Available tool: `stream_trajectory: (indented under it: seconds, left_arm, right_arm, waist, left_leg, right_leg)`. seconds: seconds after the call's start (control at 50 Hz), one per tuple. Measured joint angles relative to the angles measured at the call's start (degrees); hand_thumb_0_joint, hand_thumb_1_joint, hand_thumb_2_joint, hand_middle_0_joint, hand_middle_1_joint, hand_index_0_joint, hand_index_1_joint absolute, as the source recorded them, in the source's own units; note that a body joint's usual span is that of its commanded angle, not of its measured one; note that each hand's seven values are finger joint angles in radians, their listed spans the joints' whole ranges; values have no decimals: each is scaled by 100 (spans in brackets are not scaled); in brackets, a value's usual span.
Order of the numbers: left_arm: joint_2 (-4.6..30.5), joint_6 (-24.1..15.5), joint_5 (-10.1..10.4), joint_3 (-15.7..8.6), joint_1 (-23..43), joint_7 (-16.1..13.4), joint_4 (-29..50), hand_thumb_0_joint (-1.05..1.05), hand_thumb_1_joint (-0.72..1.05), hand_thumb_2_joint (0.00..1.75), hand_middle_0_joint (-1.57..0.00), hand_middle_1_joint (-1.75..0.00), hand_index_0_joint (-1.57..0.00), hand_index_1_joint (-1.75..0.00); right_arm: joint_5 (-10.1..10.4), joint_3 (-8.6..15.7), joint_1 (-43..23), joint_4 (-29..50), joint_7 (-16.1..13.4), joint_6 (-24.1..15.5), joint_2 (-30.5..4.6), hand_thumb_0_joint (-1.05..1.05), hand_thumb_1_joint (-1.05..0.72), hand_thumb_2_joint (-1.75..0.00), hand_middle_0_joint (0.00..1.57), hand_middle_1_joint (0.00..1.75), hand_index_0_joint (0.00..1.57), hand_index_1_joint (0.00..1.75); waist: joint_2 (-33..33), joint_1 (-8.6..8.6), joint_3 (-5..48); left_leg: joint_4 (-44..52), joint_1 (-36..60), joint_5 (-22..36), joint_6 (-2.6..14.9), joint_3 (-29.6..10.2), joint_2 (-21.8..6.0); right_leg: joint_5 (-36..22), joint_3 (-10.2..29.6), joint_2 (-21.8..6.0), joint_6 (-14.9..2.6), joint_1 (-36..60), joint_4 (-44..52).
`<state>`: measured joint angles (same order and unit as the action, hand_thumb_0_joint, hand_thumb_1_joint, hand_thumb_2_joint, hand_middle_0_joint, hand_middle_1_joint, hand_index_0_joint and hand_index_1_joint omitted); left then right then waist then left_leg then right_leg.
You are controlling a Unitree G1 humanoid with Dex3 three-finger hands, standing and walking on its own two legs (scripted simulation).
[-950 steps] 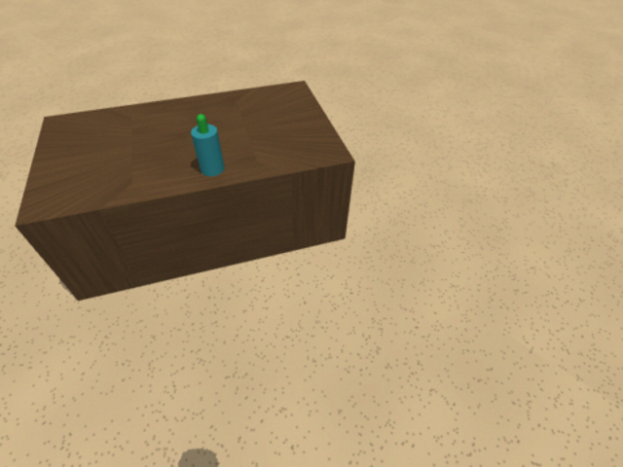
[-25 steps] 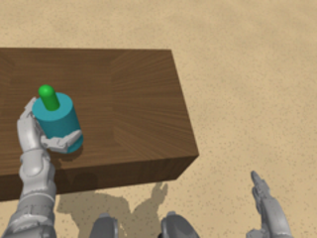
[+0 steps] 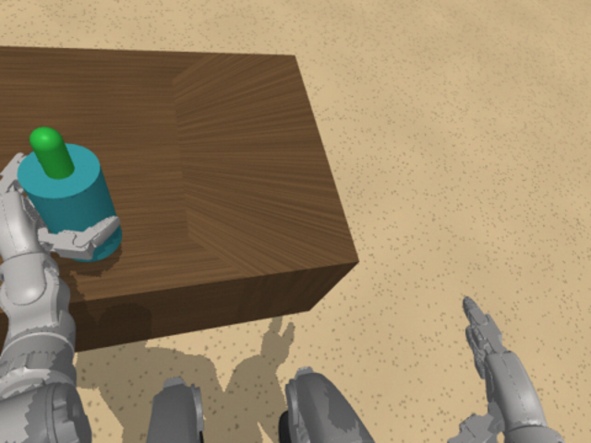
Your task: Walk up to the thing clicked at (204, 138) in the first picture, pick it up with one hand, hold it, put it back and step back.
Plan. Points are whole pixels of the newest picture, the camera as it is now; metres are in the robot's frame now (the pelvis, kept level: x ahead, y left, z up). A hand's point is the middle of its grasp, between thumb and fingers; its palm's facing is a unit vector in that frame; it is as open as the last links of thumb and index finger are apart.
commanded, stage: crouch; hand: left
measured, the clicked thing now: (71, 194) +0.46 +0.22 +0.01
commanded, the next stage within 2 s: lower in 0.14 s
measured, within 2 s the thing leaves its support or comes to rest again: neither
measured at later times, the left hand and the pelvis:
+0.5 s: hand (78, 216) +0.47 +0.23 -0.06, palm faces +0.29 -0.96 -0.01, open 11.2 cm; pelvis +0.00 +0.00 -0.02, yaw -1 degrees
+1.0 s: hand (85, 227) +0.47 +0.23 -0.11, palm faces +0.27 -0.96 -0.02, open 11.2 cm; pelvis -0.01 +0.00 -0.05, yaw -2 degrees
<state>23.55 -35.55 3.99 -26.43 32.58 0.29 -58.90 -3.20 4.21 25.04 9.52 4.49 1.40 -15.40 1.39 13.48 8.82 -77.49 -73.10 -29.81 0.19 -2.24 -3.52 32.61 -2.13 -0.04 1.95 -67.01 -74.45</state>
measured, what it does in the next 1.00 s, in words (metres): lowers itself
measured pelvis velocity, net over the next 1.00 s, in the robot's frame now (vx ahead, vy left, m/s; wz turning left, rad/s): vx -0.01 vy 0.00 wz -0.03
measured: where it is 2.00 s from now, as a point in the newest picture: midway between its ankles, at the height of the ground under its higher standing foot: outside the picture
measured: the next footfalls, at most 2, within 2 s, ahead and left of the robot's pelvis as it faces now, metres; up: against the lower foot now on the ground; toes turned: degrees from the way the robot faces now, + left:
none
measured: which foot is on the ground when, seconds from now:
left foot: down 0.00-1.00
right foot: down 0.00-1.00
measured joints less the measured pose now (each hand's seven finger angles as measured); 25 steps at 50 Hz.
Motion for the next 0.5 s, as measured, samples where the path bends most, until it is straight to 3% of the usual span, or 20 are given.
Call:
stream_trajectory:
  seconds: [0.5]
  left_arm:
    - [419,-124,-97,-338,159,35,-356,0,-48,103,-71,-90,-66,-91]
  right_arm:
    - [1,40,25,480,51,-96,-123,-1,50,-6,6,5,6,5]
  waist:
    - [28,260,75]
  left_leg:
    - [-547,-757,-176,-23,-93,-36]
  right_leg:
    - [186,-54,49,-24,-731,-533]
